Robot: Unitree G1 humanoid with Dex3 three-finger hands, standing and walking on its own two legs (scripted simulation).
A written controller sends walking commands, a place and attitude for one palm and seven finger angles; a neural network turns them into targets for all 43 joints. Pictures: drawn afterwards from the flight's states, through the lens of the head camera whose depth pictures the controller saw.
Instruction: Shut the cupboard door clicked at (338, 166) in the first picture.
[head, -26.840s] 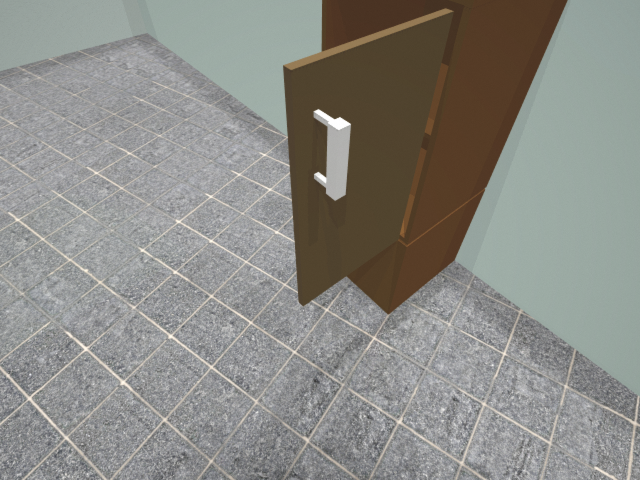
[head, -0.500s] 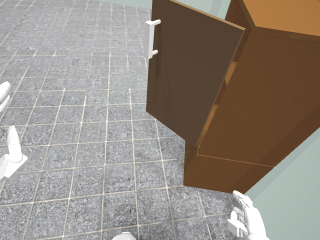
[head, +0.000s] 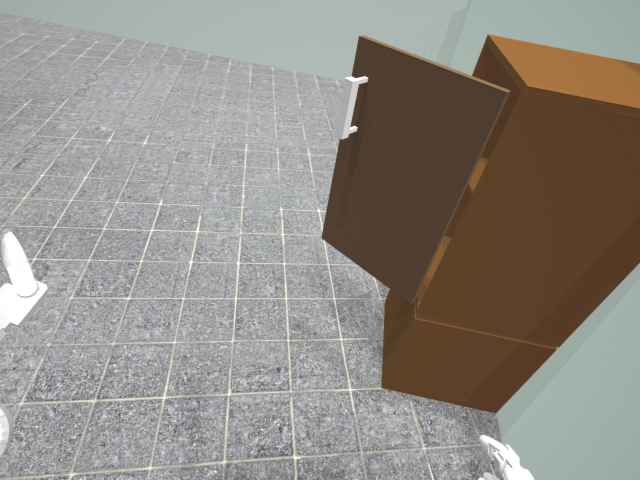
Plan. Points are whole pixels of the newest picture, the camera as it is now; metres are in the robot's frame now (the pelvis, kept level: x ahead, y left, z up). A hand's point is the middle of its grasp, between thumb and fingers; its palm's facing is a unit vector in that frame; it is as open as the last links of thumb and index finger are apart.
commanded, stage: stop stepping back and stand still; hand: left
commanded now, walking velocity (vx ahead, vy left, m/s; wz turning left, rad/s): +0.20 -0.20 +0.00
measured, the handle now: (352, 107) +0.88 +0.03 +0.13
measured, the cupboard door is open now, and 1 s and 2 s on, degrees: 55 55 55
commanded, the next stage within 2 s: let the arm hang, fingers relaxed in 0.62 s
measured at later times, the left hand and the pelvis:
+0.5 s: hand (10, 312) +0.17 +0.30 +0.19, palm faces +0.47 -0.84 -0.27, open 7.4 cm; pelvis -0.05 +0.04 +0.00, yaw -4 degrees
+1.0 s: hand out of the picture +0.06 +0.22 -0.15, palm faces -0.01 -0.99 -0.14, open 7.3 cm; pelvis -0.04 +0.06 +0.01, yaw -1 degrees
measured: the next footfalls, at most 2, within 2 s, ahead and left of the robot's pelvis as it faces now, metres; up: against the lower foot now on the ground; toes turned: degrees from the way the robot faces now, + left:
right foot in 0.30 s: -0.01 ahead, -0.07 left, +0.00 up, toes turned -8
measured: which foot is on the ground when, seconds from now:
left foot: down 0.00-1.00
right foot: up 0.00-0.28, down 0.30-1.00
